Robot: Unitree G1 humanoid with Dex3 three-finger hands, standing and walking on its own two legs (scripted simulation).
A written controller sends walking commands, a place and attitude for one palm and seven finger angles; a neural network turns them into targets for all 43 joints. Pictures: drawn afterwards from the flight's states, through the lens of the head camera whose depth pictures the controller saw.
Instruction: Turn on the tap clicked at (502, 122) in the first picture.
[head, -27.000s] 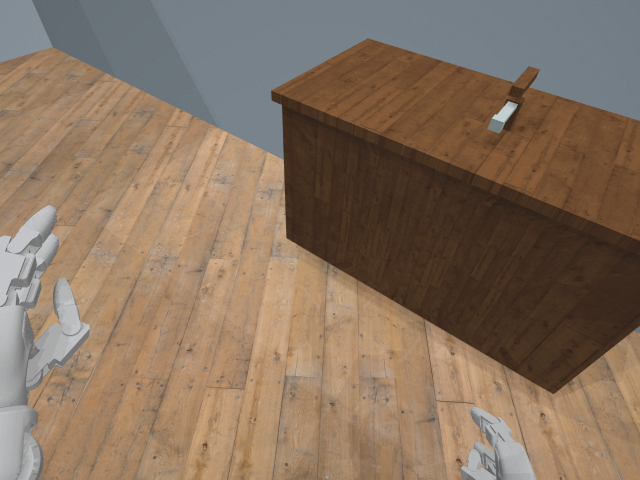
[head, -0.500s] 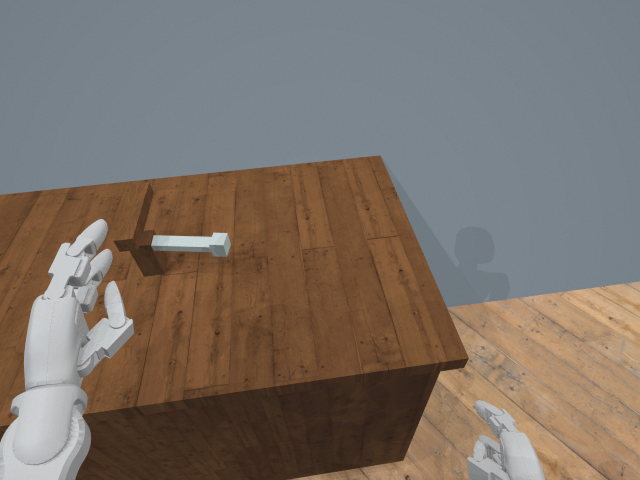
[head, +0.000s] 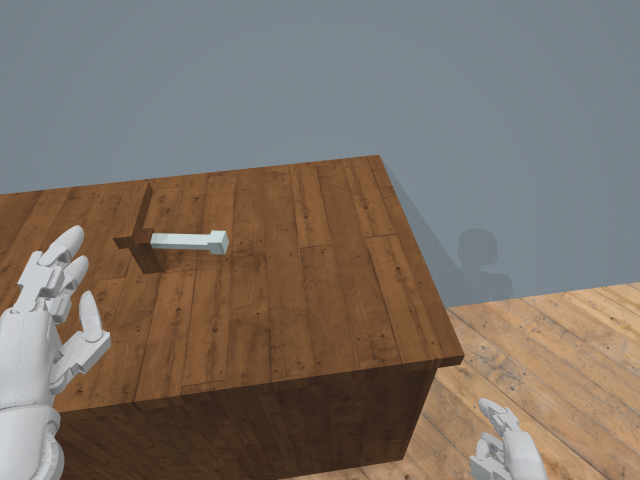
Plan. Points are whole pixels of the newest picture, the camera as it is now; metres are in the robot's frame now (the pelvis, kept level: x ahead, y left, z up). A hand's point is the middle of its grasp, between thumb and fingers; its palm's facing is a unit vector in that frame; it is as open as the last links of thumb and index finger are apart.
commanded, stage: step back with the hand held close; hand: left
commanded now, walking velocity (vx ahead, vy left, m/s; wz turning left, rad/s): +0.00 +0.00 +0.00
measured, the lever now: (218, 242) +0.46 +0.24 +0.02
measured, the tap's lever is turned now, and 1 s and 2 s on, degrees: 78 78 78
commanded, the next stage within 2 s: stop stepping back and stand still in 1.54 s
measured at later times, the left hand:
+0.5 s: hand (82, 369) +0.17 +0.24 +0.15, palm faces +0.30 -0.83 -0.48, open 7.4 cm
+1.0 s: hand (48, 417) +0.12 +0.24 +0.16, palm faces +0.38 -0.82 -0.42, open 7.4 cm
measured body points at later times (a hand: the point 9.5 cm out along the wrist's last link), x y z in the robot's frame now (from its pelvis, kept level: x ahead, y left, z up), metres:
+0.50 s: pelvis -0.05 +0.01 -0.01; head -0.02 +0.00 +0.44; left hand +0.14 +0.29 +0.18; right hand +0.12 -0.24 -0.10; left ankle -0.02 +0.11 -0.74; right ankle +0.00 -0.09 -0.74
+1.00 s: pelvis -0.09 +0.01 -0.02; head -0.06 +0.00 +0.43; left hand +0.09 +0.28 +0.18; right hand +0.08 -0.22 -0.11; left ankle -0.03 +0.12 -0.74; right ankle +0.00 -0.09 -0.74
